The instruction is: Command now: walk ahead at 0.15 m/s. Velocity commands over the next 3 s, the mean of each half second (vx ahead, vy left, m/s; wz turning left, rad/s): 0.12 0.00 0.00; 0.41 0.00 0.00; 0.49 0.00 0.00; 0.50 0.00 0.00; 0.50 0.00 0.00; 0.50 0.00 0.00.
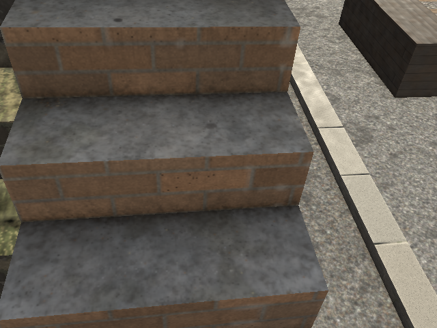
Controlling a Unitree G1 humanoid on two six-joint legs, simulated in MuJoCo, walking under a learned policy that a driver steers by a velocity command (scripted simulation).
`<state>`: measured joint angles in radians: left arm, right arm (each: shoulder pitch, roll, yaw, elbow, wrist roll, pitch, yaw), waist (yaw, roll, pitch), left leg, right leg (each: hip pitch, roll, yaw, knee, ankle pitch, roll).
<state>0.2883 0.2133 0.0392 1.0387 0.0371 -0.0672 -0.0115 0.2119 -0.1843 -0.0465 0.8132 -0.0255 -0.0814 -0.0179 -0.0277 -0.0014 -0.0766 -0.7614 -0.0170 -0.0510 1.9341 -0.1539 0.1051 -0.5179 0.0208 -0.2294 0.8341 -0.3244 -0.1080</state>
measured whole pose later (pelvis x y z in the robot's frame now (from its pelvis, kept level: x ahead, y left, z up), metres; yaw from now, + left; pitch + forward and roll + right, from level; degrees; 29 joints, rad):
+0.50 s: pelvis +0.11 +0.12 +0.03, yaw +2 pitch +2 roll +0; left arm 0.33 0.18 0.07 0.99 0.00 -0.06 0.02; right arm 0.24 -0.10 -0.01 0.90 0.00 -0.07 -0.02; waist -0.03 -0.03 -0.08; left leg -0.22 0.04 0.08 0.59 -0.43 -0.01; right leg -0.34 -0.18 -0.09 0.76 -0.39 0.00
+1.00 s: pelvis +0.25 +0.09 +0.15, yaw +0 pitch +1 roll -2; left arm 0.23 0.18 0.02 0.94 0.00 -0.02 0.00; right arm 0.32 -0.17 -0.05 0.93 -0.05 -0.09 0.05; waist -0.01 0.00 -0.10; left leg -0.52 0.01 -0.06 1.76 0.00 0.09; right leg -0.61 0.06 -0.22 1.10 -0.52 -0.16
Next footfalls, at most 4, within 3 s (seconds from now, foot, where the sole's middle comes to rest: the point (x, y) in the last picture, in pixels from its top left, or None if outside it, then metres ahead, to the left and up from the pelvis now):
0.44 left None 0.09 0.24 -0.73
0.88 right None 0.33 0.05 -0.54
1.44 left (144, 268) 0.55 0.17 -0.35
1.90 right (225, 119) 0.86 -0.02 -0.16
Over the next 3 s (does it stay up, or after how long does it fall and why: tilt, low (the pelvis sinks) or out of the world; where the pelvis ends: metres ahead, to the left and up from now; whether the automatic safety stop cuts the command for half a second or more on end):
stays up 1.20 0.13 0.87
